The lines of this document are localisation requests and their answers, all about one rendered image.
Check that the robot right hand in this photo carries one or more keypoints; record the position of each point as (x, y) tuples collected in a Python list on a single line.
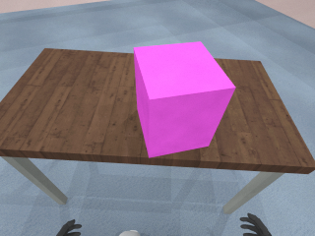
[(258, 226)]

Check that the carton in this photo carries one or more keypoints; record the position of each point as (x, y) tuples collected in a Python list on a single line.
[(182, 93)]

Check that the robot left hand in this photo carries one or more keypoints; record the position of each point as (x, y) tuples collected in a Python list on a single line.
[(70, 225)]

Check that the table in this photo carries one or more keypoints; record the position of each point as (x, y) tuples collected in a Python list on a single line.
[(81, 105)]

